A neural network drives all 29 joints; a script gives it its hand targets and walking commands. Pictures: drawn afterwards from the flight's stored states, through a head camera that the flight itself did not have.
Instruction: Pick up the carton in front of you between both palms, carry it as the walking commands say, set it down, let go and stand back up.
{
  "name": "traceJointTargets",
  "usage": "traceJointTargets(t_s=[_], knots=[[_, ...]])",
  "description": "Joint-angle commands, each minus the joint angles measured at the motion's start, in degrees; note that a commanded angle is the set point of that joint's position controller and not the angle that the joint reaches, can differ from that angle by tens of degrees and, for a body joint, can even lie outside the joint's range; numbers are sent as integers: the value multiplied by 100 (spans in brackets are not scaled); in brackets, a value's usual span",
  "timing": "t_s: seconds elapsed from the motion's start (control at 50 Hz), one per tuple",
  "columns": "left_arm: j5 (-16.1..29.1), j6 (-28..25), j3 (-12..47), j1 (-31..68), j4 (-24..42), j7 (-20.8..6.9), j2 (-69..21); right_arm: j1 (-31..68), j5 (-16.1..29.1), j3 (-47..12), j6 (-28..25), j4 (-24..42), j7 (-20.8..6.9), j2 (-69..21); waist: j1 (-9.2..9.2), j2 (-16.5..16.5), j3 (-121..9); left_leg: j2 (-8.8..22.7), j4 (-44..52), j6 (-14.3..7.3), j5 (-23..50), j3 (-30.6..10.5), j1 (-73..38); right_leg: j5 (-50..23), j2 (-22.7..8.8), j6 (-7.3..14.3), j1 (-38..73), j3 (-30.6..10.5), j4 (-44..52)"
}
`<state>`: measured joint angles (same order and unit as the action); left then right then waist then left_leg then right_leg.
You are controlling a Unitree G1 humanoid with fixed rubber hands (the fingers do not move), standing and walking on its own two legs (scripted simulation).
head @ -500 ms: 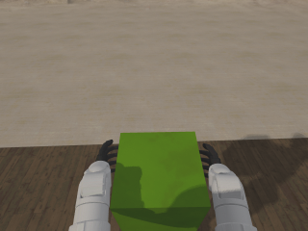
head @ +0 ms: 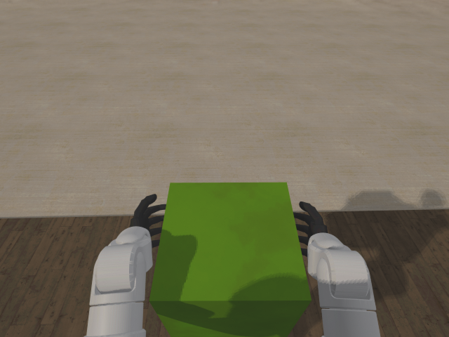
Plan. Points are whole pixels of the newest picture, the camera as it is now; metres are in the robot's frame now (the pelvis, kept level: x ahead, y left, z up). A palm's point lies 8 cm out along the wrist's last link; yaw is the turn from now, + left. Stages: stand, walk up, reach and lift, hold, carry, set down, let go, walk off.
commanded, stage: carry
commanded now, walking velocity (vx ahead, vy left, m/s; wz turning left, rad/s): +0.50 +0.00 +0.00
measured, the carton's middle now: (228, 266) +0.28 +0.01 +0.00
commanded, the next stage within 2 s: none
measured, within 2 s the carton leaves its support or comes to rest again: neither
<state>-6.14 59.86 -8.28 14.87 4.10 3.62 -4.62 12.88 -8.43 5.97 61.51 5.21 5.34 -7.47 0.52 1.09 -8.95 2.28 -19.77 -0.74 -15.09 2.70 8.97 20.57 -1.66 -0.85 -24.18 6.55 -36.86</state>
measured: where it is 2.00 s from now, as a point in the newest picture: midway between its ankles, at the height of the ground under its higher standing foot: (217, 200)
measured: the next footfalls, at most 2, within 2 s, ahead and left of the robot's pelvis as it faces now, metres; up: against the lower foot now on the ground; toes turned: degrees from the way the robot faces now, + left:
right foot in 0.10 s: +0.14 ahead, -0.12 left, +0.00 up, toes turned -9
left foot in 0.46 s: +0.41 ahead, +0.13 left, +0.00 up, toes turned +15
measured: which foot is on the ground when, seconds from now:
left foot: down 0.00-0.10, up 0.12-0.44, down 0.46-0.96, up 0.98-1.00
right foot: up 0.00-0.08, down 0.10-0.46, up 0.48-0.92, down 0.94-1.00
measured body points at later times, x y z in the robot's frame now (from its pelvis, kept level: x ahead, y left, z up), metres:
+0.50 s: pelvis +0.29 +0.03 -0.03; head +0.27 +0.05 +0.42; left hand +0.57 +0.20 +0.06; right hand +0.57 -0.10 +0.06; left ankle +0.38 +0.12 -0.75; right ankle +0.11 -0.10 -0.73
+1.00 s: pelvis +0.61 +0.02 -0.04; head +0.61 +0.01 +0.41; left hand +0.94 +0.19 +0.08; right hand +0.95 -0.11 +0.07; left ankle +0.41 +0.12 -0.68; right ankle +0.70 -0.04 -0.75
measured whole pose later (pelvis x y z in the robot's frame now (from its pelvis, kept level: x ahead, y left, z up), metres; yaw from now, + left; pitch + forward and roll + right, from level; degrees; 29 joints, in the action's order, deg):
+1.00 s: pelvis +0.61 +0.02 -0.04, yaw +3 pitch +2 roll +0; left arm -5.5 68.5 -9.3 28.9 4.6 6.6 -4.0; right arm 27.8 -3.2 8.2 71.4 5.4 6.3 -0.5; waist 1.7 2.0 -2.2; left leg 3.7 -60.1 -0.6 -28.4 3.9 11.9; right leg 11.9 -1.0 6.9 -29.6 12.5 -38.6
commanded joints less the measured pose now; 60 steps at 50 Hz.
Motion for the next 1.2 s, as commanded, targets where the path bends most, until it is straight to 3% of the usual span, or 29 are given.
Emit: traceJointTargets(t_s=[0.0,0.04,0.06,0.08,0.1,0.12,0.14,0.18,0.26,0.38,0.42,0.44,0.46,0.48,0.5,0.54,0.56,0.64,0.74,0.78,0.82,0.86,0.9,0.92,0.94,0.96,1.02,1.06,1.18], knots=[[2364,386,4283,2642,611,-1285,-5591,3157,2356,-3903,187,1211,-1316,-4898,-195,880,-919,1087,575,-613,517,-895,-1157,-384,170,-37,-360,397,821],[2294,588,4222,2216,827,-1251,-5557,2878,2405,-3945,406,1397,-1351,-4923,-119,602,-1017,850,-104,-463,494,-352,-409,-1113,269,-51,1017,688,1660],[2238,677,4184,2107,945,-1244,-5536,2680,2405,-3954,499,1450,-1373,-4923,-104,340,-1206,750,-680,-333,569,-110,393,-1135,86,47,2200,530,1667],[2153,763,4115,1848,981,-1230,-5458,2611,2417,-3961,587,1524,-1407,-4873,16,-199,-1529,600,-1749,-156,72,209,1327,-343,-702,257,3350,-412,1809],[1978,812,3996,1679,971,-1214,-5241,2667,2496,-4030,706,1633,-1450,-4921,103,-1510,-1470,78,-3106,109,-958,608,2996,514,-2082,965,4154,-2612,2261],[1881,829,3998,1692,1030,-1178,-5287,2888,2608,-4073,792,1804,-1505,-4926,138,-1679,-1108,37,-3760,45,-1487,190,3890,380,-2554,1484,4087,-3528,2479],[1946,872,4040,1774,1200,-1164,-5532,2992,2702,-4077,838,1853,-1545,-4975,118,-1180,-911,322,-4260,-47,-1497,-74,4040,14,-2561,1521,3683,-3394,2499],[2155,937,4122,2295,1614,-1156,-5608,3250,2876,-4085,866,1925,-1566,-4993,69,-339,-866,602,-4160,-61,-1010,-149,3815,150,-2214,1185,3079,-2423,2633],[2397,1067,4243,2296,1714,-1185,-5486,2975,2803,-4032,912,1873,-1455,-4998,72,-722,-710,442,-2513,140,0,338,2950,-667,-1538,819,2581,-869,2838],[2394,1168,4238,2043,1514,-1291,-5283,2527,2468,-3850,979,1670,-1350,-4872,73,-1043,-445,51,-996,39,1005,1075,1555,-1816,-1262,535,2189,36,2281],[2377,1180,4240,2080,1536,-1313,-5259,2440,2431,-3805,973,1616,-1360,-4853,-37,-716,-733,-254,-736,-42,740,1485,127,-2457,-977,331,1708,561,1035],[2362,1185,4229,2056,1533,-1323,-5203,2369,2411,-3774,966,1570,-1364,-4828,-132,-457,-1036,-16,-741,-126,469,1145,-988,-2333,-823,153,1071,667,36],[2381,1215,4253,2147,1609,-1339,-5159,2269,2331,-3711,951,1505,-1368,-4753,-233,712,-1369,1503,94,-570,-816,-1272,-1800,-1157,-404,-141,-30,655,-1645],[2416,1237,4305,2275,1626,-1348,-5228,2326,2295,-3717,910,1416,-1376,-4828,-223,1725,-1506,2405,748,-1187,-728,-3154,-2564,707,145,-200,-1455,275,-2926],[2423,1199,4316,2289,1557,-1371,-5360,2316,2370,-3746,878,1517,-1376,-4981,-174,1279,-1431,2405,719,-1236,-166,-2989,-2368,644,-228,-10,-1800,-350,-3579],[2465,1066,4392,2431,1667,-1405,-5613,2656,2489,-3924,761,1772,-1402,-5354,-169,332,-1382,2077,534,-991,779,-1958,-1828,127,-627,182,-1779,-568,-3604],[2453,995,4426,2431,1711,-1395,-5680,2826,2573,-4021,703,1896,-1414,-5473,-139,127,-1323,1926,602,-825,1014,-1479,-1502,-198,-733,201,-1596,-605,-3241],[2265,799,4459,2102,1678,-1272,-5787,2859,2770,-4216,598,2102,-1484,-5408,-139,506,-1264,1527,726,-726,1316,-446,-1427,-611,-516,136,-1432,-200,-2136],[2125,806,4413,2306,1692,-1114,-5271,3086,2836,-4247,626,2056,-1507,-4797,-165,647,-768,1223,581,-754,2088,229,-1486,-1260,-320,144,-1482,256,-499],[2170,865,4406,2692,1592,-1078,-4975,3344,2793,-4170,662,1876,-1452,-4447,-356,743,-594,1126,425,-766,2282,396,-1372,-1522,-154,276,-1267,427,-125],[2201,939,4295,3122,1381,-1046,-4666,3710,2756,-4056,716,1598,-1376,-4155,-353,803,-394,1155,340,-727,2329,446,-1264,-1693,-90,438,-1022,461,145],[2240,1014,4085,3467,1044,-1014,-4441,4162,2778,-3944,783,1296,-1298,-4024,-206,798,-399,1169,-151,-629,2927,602,-1177,-1550,23,588,-459,528,282],[2270,1059,3788,3639,533,-995,-4328,4604,2789,-3790,852,947,-1215,-3984,238,358,-999,737,-1957,-315,3405,1099,-657,-1171,498,569,1433,937,677],[2309,1066,3663,3807,329,-1004,-4313,4875,2768,-3669,869,752,-1179,-3942,431,-283,-1441,585,-3366,-193,2006,991,286,-420,-290,595,2595,-148,786],[2285,1068,3508,4037,132,-1026,-4189,4988,2820,-3667,911,588,-1129,-4203,277,-1770,-1742,-283,-4969,78,-490,646,2089,341,-1978,1374,3614,-3312,1656],[2448,1064,3512,4273,-17,-1040,-4450,5239,2796,-3537,903,474,-1096,-4261,351,-1965,-1668,-442,-5842,-17,-1360,-83,2987,72,-2071,1655,3803,-4064,2182],[2890,938,3676,5310,99,-1144,-5314,5991,2895,-3417,771,237,-1051,-4950,299,-439,-1612,166,-6090,-304,-756,-424,3338,-1860,-1695,1360,3098,-2435,1459],[3158,839,3777,6010,213,-1194,-5737,6343,2915,-3343,654,198,-998,-5224,207,-487,-1751,235,-5627,-316,-405,-399,3125,-1927,-1527,1187,2760,-1895,1481],[3216,740,3587,6473,-100,-1135,-5765,6701,2727,-3151,505,-109,-775,-5198,273,-674,-1740,151,-4331,-225,-58,4,3783,-3399,-1283,1395,3139,-1085,1136]])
